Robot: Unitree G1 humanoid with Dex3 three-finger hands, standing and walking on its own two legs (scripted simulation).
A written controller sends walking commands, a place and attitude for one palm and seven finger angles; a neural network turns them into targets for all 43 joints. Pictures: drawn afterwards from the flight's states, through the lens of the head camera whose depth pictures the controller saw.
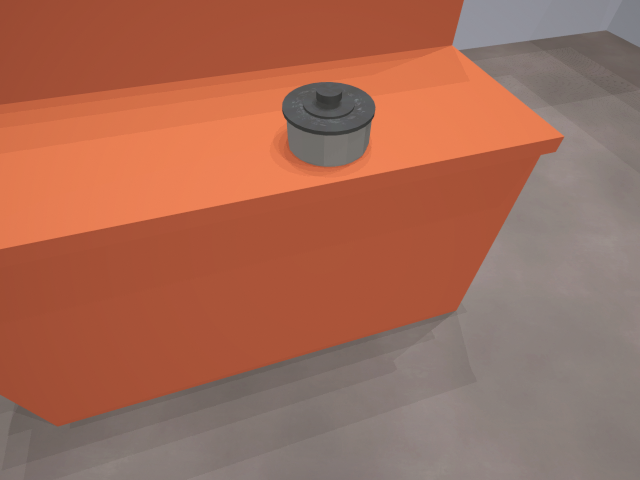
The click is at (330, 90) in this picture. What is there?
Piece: lid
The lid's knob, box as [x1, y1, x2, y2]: [316, 83, 341, 103]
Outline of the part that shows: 316,88 316,98 321,102 334,103 340,100 341,98 341,88 335,84 326,83 319,85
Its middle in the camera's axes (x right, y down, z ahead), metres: +0.01 -0.27 +0.72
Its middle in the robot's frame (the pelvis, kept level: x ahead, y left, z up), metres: +0.74 +0.03 +0.11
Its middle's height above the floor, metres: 0.88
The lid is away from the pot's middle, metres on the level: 0.00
